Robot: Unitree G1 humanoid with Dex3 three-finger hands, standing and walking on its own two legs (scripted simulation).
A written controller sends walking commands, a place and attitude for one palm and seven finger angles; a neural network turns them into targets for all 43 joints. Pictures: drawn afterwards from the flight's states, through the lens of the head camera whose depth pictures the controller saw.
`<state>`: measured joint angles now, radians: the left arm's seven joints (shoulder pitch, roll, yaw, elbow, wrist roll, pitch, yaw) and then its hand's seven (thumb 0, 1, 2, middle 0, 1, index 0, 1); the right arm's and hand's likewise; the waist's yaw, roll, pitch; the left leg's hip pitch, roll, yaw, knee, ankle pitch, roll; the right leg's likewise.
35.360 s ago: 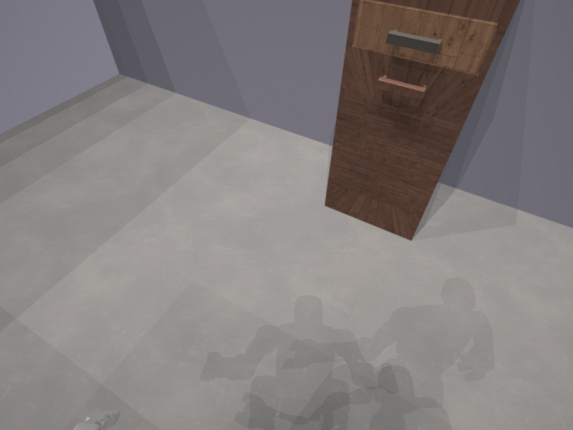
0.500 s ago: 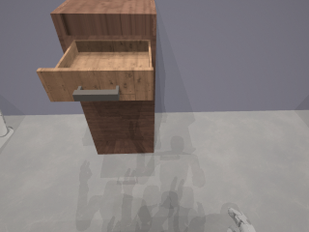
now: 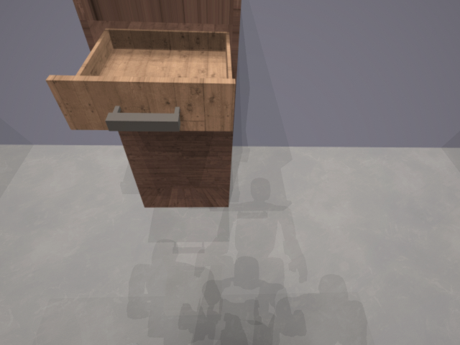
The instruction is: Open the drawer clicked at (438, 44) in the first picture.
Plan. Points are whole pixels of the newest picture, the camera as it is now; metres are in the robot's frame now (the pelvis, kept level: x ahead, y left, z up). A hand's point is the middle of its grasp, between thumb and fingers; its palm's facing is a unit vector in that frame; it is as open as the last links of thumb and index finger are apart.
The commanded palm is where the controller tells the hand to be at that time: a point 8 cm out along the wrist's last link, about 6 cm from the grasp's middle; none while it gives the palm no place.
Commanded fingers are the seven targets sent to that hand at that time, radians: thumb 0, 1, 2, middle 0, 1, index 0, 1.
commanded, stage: let the arm hang, fingers relaxed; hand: left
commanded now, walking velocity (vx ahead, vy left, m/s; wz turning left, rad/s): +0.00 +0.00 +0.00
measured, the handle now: (145, 116) +0.55 +0.21 +0.09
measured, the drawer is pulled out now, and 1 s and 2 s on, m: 0.30 0.30 0.30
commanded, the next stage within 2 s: look to check the result in 0.80 s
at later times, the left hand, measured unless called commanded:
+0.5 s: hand out of the picture -0.01 +0.21 -0.15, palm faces +0.00 -0.96 -0.28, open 7.4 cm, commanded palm none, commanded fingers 0.00 0.90 0.90 -0.20 -0.30 -0.20 -0.30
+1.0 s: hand out of the picture +0.01 +0.17 -0.15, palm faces +0.01 -0.98 -0.22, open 7.4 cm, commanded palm none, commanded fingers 0.00 0.90 0.90 -0.20 -0.30 -0.20 -0.30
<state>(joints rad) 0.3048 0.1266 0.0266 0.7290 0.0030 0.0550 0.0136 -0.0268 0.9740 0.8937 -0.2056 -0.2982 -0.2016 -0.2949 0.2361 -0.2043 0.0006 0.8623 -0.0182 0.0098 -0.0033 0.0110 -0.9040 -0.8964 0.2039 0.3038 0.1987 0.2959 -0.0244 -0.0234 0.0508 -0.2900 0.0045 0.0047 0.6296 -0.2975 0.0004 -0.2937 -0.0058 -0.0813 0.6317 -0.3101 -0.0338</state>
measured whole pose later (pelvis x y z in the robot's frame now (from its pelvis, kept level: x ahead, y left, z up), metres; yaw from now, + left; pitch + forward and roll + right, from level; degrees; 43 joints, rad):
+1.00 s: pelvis +0.00 +0.00 +0.02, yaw -1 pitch -2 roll +0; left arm 0.26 0.15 0.02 1.13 0.01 0.00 0.02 0.01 0.91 0.90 -0.20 -0.30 -0.20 -0.30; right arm 0.33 -0.15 -0.01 1.10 -0.01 0.01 -0.03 0.01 -0.91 -0.90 0.20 0.30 0.20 0.30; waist -0.01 0.03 0.06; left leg -0.19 0.02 0.02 0.42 -0.20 -0.01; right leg -0.19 0.01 -0.07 0.41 -0.19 -0.04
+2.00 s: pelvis +0.02 -0.01 +0.02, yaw -2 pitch -1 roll +0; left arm 0.16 0.23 0.02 1.11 0.01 -0.01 0.01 0.01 0.91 0.90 -0.20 -0.30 -0.20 -0.30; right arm 0.20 -0.24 -0.01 1.10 -0.01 0.01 -0.03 0.01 -0.90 -0.90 0.20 0.30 0.20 0.30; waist -0.01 0.03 0.07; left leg -0.12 0.03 0.02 0.35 -0.21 -0.02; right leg -0.14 0.03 -0.06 0.35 -0.19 -0.05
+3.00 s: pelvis +0.03 -0.01 +0.02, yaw -2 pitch -1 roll +0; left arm 0.11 0.31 0.02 1.11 0.01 -0.02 0.00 0.01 0.91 0.90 -0.20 -0.30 -0.20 -0.30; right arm 0.13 -0.31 0.00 1.10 -0.01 0.00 -0.02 0.01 -0.90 -0.90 0.21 0.30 0.20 0.30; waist -0.01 0.02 0.06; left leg -0.09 0.03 0.04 0.30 -0.19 -0.02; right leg -0.10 0.03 -0.05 0.30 -0.17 -0.04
